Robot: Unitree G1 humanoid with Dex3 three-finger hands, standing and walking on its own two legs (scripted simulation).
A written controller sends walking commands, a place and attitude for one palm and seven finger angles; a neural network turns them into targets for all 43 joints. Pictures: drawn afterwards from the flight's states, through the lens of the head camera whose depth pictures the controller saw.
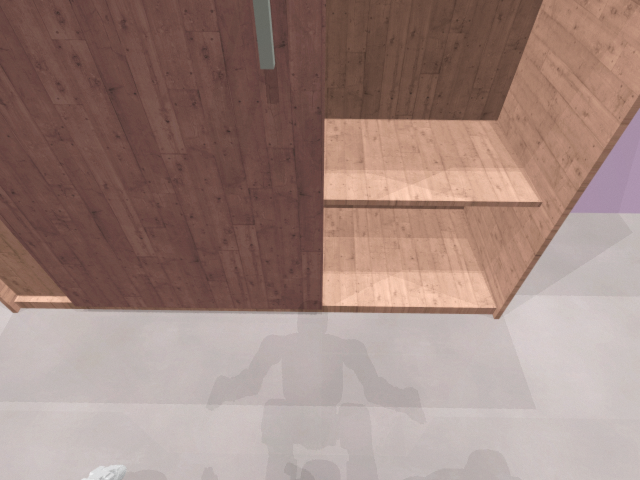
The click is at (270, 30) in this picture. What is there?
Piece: wardrobe's sliding door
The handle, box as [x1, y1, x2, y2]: [253, 0, 274, 68]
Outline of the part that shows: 253,0 260,68 273,68 274,56 269,0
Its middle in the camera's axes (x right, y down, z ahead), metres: -0.10 -0.39 +0.63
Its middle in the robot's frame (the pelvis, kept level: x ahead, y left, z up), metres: +0.76 +0.14 +0.28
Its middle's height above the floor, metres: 1.05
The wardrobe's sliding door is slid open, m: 0.63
